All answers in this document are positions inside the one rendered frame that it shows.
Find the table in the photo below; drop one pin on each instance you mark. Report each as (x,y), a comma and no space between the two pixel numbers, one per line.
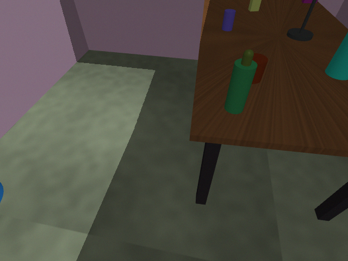
(295,107)

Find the desk lamp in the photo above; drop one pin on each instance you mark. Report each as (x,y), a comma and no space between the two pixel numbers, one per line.
(301,34)

